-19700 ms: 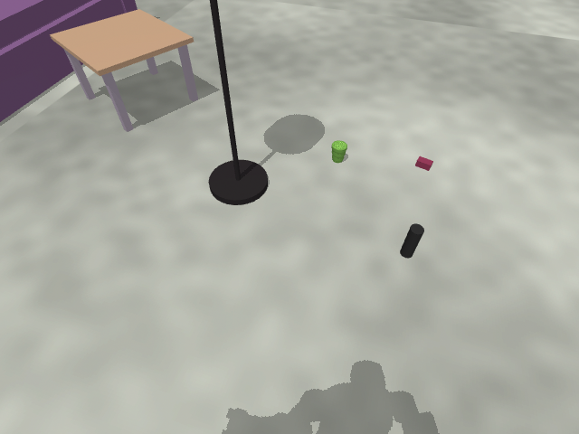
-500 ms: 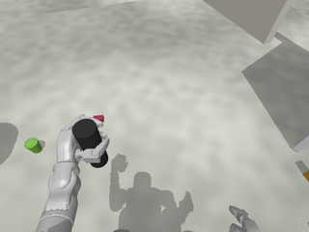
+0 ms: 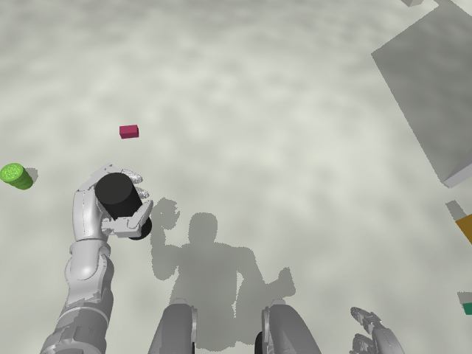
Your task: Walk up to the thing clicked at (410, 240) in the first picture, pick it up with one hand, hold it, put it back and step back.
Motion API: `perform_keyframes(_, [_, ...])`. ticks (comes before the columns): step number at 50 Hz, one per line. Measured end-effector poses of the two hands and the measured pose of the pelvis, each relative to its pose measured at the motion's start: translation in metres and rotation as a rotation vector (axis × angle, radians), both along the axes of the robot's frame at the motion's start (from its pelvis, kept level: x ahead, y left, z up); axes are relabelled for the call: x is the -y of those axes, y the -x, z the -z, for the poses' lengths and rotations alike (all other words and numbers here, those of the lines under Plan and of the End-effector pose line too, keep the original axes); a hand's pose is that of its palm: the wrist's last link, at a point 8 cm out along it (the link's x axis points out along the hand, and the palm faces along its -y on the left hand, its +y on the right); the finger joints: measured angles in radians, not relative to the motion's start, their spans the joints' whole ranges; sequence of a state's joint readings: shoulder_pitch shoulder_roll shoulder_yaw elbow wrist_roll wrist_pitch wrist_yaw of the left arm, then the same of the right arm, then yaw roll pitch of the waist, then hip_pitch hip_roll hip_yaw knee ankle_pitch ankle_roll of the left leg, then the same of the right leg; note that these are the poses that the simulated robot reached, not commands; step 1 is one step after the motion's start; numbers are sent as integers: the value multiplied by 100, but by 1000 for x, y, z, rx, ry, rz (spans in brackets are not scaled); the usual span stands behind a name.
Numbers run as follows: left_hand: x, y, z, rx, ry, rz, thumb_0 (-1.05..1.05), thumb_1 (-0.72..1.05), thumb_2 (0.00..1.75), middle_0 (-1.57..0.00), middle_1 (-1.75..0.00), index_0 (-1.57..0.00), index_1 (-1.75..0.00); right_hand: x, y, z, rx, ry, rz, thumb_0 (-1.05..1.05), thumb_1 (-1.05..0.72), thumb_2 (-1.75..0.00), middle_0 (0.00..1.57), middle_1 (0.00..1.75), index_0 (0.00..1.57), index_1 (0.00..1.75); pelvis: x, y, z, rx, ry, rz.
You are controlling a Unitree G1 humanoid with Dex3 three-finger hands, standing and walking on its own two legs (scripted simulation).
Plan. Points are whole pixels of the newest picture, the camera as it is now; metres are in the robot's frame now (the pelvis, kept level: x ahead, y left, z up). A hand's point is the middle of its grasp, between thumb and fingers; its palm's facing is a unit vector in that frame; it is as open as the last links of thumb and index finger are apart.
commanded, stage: crouch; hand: left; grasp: from the side
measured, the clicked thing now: (127, 210) +0.36 +0.19 -0.04
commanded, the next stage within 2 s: lower in 1.36 s
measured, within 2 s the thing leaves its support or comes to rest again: neither
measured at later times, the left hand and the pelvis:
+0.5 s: hand (150, 231) +0.39 +0.20 -0.25, palm faces +0.15 -0.99 -0.03, open 7.4 cm; pelvis -0.05 +0.00 -0.21, yaw -2 degrees
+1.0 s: hand (154, 237) +0.41 +0.21 -0.39, palm faces +0.16 -0.99 -0.01, open 7.4 cm; pelvis -0.07 +0.00 -0.33, yaw -6 degrees
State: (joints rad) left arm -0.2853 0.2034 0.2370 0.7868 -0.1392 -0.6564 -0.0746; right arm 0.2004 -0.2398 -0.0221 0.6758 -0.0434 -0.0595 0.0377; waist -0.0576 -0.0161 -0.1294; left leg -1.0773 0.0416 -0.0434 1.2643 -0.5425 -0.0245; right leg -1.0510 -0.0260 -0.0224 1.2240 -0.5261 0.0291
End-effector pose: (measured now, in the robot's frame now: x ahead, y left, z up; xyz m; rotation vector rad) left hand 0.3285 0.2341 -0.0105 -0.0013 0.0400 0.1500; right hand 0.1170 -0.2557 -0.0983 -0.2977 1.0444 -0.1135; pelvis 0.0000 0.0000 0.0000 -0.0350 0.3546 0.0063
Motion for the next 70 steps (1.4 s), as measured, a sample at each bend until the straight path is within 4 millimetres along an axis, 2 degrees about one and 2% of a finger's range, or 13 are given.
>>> perform_keyframes(7, [-7, -10, 76, 26, -17, 23, 1, -9, 113, -87, -108, -88, -109, 8, 10, 72, -58, 24, -10, 0, -90, -90, 20, 30, 20, 30, 1, 11, 69, -122, 10, 5])
perform_keyframes(16, [-14, -19, 161, 11, -16, -20, 1, -9, 113, -87, -107, -88, -108, 1, 28, 158, -130, 3, -38, 0, -91, -90, 20, 30, 20, 30, 2, 33, 141, -207, 16, 14])
perform_keyframes(27, [-16, -34, 258, -2, -25, -10, 1, -10, 114, -87, -108, -88, -109, 4, 74, 240, -214, 26, -50, 0, -91, -90, 21, 30, 21, 30, 0, 59, 227, -222, 30, 27])
perform_keyframes(34, [-23, -38, 307, -2, -27, -22, 1, -10, 114, -88, -108, -88, -109, 9, 109, 280, -290, 47, -33, 0, -92, -91, 21, 30, 21, 30, -1, 70, 272, -196, 38, 35])
perform_keyframes(39, [-24, -43, 334, -9, -26, -7, 1, -10, 114, -88, -107, -88, -109, 12, 126, 300, -336, 61, -31, 0, -92, -91, 21, 30, 21, 30, -2, 73, 295, -178, 46, 42])
perform_keyframes(45, [-26, -51, 357, -6, -7, -15, 1, -10, 114, -88, -107, -88, -108, 14, 133, 314, -361, 85, -40, 0, -92, -90, 21, 30, 21, 30, -3, 73, 315, -158, 62, 53])
perform_keyframes(58, [-32, -57, 400, -24, -13, 4, 1, -10, 114, -88, -107, -89, -108, 17, 125, 326, -393, 136, -108, 0, -91, -90, 21, 30, 21, 30, -6, 71, 339, -128, 93, 71])
perform_keyframes(70, [-30, -64, 429, -24, -12, 23, 1, -10, 114, -88, -107, -89, -108, 17, 119, 330, -426, 170, -157, 0, -92, -90, 21, 30, 21, 30, -9, 68, 352, -104, 120, 86])
